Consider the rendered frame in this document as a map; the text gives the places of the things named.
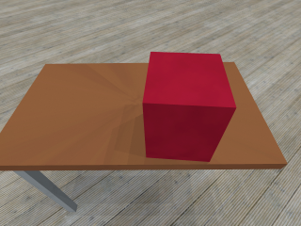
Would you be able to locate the table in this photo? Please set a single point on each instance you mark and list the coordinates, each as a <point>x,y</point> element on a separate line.
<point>89,116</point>

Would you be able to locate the carton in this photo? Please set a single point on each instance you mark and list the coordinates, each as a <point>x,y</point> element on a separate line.
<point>187,105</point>

